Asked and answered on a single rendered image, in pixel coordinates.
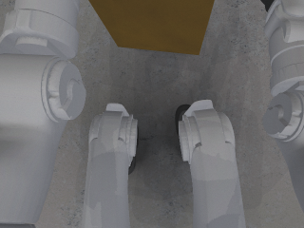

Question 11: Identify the left robot shin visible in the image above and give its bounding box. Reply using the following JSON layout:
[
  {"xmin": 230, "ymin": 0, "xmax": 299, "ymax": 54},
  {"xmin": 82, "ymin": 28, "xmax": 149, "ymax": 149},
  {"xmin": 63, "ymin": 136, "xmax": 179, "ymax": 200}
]
[{"xmin": 88, "ymin": 103, "xmax": 133, "ymax": 167}]

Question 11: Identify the carton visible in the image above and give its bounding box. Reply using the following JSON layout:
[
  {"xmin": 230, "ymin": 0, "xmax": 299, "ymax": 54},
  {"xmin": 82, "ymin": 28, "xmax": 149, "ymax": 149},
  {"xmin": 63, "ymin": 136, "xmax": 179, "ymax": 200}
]
[{"xmin": 88, "ymin": 0, "xmax": 215, "ymax": 55}]

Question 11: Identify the left robot upper arm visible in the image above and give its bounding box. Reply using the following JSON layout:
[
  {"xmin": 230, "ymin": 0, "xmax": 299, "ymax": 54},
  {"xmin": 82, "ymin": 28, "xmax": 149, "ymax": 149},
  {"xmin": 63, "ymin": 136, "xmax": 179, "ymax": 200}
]
[{"xmin": 0, "ymin": 53, "xmax": 86, "ymax": 228}]

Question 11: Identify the robot left foot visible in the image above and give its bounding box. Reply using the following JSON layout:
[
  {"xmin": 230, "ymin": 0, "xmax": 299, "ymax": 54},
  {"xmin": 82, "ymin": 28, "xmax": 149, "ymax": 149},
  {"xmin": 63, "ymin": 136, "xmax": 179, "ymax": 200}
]
[{"xmin": 128, "ymin": 126, "xmax": 139, "ymax": 175}]

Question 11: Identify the right robot hand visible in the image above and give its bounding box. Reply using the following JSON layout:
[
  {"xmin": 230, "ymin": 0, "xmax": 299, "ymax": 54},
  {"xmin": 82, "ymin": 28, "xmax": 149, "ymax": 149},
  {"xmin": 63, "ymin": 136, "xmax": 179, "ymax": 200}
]
[{"xmin": 260, "ymin": 0, "xmax": 275, "ymax": 12}]

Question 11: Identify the right robot upper arm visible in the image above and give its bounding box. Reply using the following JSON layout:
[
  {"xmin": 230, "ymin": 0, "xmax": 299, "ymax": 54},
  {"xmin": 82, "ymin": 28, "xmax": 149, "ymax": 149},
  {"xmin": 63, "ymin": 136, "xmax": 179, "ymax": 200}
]
[{"xmin": 262, "ymin": 89, "xmax": 304, "ymax": 213}]

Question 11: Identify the robot left forearm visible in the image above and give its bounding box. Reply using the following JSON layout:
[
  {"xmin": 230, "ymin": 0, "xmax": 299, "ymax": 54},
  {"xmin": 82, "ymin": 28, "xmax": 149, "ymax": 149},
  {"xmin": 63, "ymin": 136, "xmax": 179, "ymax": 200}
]
[{"xmin": 0, "ymin": 0, "xmax": 81, "ymax": 60}]

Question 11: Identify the robot right forearm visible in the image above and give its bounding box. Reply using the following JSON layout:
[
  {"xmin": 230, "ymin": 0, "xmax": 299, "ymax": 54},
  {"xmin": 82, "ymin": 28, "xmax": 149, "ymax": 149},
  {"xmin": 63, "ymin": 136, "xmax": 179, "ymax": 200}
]
[{"xmin": 263, "ymin": 0, "xmax": 304, "ymax": 97}]

